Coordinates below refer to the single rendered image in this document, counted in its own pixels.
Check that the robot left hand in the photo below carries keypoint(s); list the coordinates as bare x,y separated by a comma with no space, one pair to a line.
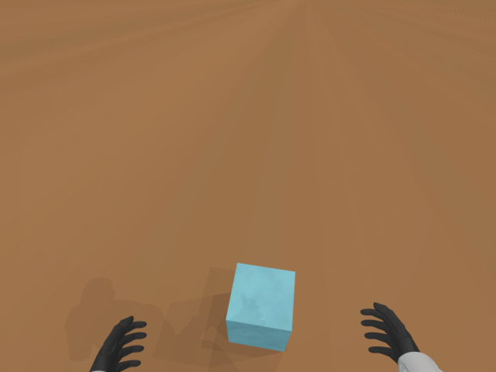
112,352

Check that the robot right hand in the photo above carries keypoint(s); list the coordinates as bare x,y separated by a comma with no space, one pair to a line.
398,338

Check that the robot right forearm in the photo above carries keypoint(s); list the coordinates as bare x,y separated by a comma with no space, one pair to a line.
416,362

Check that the carton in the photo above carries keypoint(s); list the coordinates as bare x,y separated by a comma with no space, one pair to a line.
260,308

